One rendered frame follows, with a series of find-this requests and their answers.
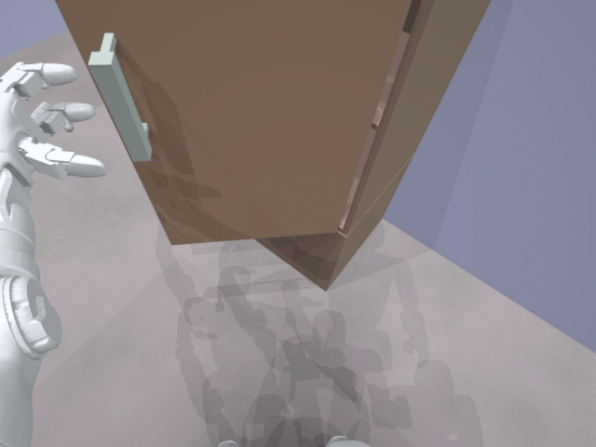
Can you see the left robot hand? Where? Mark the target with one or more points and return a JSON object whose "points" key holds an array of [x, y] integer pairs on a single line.
{"points": [[18, 85]]}

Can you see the cupboard door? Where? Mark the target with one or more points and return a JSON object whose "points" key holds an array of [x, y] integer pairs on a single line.
{"points": [[258, 110]]}

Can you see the handle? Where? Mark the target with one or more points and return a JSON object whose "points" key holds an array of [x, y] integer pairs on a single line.
{"points": [[114, 89]]}

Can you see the robot left upper arm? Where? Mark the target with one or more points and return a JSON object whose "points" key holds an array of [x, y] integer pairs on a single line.
{"points": [[29, 327]]}

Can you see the robot left forearm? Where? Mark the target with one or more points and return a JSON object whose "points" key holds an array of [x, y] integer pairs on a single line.
{"points": [[17, 237]]}

